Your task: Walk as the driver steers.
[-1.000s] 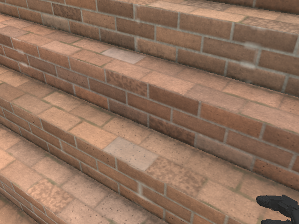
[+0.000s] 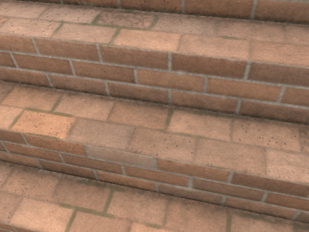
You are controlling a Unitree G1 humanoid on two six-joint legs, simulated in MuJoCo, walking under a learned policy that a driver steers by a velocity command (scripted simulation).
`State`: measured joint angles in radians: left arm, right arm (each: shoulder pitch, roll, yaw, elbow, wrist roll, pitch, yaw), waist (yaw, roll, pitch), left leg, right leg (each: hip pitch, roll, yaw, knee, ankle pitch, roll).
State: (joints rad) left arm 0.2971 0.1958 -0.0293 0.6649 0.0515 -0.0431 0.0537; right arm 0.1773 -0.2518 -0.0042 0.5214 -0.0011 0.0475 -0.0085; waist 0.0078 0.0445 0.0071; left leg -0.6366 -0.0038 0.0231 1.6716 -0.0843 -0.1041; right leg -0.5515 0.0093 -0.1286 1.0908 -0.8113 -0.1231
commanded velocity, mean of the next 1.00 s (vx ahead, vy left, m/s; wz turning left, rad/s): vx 0.31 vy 0.00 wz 0.15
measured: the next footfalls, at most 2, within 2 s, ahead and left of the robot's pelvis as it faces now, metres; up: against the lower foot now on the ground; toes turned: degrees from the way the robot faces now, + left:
left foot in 0.12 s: -0.04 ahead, +0.09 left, -0.22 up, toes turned +3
right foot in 0.50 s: -0.08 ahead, -0.18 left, -0.22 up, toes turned -5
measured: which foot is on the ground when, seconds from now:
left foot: up 0.00-0.10, down 0.12-0.50, up 0.52-0.94, down 0.96-1.00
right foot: down 0.00-0.06, up 0.08-0.48, down 0.50-0.96, up 0.98-1.00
